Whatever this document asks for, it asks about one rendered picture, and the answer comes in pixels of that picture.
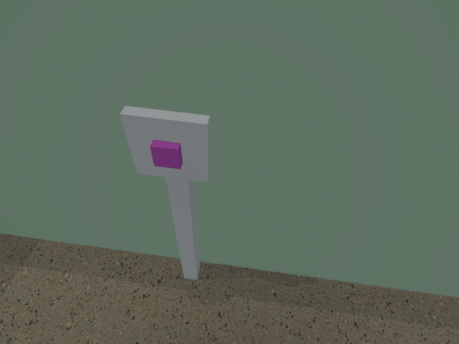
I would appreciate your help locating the panel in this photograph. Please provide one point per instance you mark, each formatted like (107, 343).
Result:
(192, 131)

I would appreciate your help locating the button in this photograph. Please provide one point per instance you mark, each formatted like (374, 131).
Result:
(166, 154)

